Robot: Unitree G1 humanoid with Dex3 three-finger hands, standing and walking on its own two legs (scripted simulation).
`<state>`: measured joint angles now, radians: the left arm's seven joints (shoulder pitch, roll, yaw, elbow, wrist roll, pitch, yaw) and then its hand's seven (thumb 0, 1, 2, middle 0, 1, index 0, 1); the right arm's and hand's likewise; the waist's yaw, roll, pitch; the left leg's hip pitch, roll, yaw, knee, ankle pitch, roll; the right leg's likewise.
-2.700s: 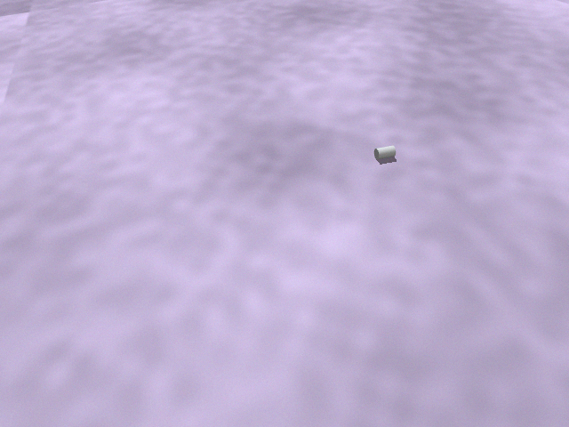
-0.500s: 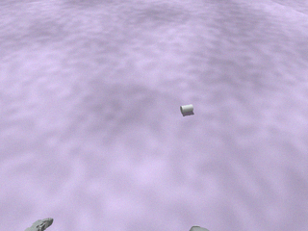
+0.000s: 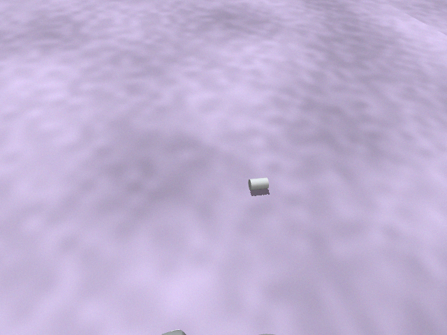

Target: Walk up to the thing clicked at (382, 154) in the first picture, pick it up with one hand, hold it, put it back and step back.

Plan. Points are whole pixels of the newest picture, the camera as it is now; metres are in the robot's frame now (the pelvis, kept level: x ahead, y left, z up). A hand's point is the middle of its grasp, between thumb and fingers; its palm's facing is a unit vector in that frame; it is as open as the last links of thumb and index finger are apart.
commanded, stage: walk up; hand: left
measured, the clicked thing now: (258, 183) +0.97 -0.20 -0.72
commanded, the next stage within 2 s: none
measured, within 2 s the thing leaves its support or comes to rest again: neither
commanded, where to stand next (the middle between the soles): +0.61 -0.53 m, yaw +6 degrees
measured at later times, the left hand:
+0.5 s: hand (183, 289) +0.23 +0.10 -0.12, palm faces +0.01 -0.93 -0.38, open 7.4 cm
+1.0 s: hand (250, 223) +0.40 -0.05 -0.14, palm faces -0.06 -0.94 -0.35, open 7.4 cm
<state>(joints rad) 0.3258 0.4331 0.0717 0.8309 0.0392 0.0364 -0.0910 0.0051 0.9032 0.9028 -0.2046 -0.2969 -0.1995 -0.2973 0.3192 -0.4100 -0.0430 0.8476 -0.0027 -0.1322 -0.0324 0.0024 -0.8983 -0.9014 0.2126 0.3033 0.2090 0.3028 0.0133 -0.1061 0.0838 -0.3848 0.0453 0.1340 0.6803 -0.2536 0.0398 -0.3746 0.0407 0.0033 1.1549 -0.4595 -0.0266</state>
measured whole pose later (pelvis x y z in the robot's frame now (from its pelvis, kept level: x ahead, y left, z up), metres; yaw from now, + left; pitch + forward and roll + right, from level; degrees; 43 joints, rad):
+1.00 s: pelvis +0.31 -0.34 -0.01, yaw +0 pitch -2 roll +2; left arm 0.26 0.49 0.12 0.82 0.04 0.05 -0.14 0.00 0.90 0.90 -0.21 -0.30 -0.20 -0.30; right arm 0.36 -0.50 -0.07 0.92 -0.03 -0.10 -0.03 0.00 -0.89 -0.90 0.21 0.30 0.21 0.30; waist -0.02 -0.08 0.04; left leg -0.29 0.19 0.06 0.71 -0.38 -0.02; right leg -0.46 -0.14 0.01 0.77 -0.33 0.00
